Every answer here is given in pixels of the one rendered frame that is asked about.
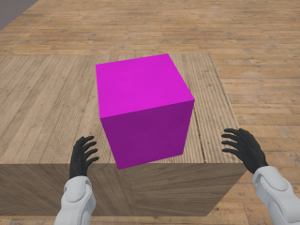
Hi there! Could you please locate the right robot forearm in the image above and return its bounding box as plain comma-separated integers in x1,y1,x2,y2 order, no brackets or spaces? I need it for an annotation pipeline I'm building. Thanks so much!
252,166,300,225

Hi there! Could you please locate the carton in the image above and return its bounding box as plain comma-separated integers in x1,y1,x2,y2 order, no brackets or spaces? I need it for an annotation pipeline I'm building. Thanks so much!
96,53,195,170

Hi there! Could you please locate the robot right hand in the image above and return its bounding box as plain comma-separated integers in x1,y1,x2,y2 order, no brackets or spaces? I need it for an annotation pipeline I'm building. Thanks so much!
221,128,268,174

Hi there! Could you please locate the left robot forearm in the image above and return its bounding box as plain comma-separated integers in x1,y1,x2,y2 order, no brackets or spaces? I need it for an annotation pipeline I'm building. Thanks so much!
53,175,97,225

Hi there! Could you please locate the pedestal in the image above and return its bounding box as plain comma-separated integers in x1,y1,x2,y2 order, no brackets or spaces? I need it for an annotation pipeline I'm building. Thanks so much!
0,53,248,217

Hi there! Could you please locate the robot left hand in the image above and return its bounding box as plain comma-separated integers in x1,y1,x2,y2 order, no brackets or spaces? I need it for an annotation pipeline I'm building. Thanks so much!
69,136,99,180

